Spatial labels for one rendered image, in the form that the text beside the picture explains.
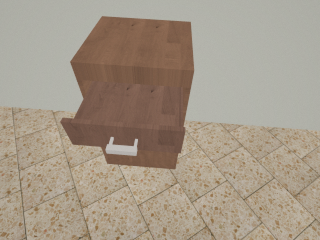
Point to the cabinet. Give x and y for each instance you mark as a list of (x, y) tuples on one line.
[(138, 51)]

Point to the handle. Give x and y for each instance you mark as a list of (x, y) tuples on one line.
[(121, 149)]

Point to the drawer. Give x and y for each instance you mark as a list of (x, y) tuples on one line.
[(153, 114)]

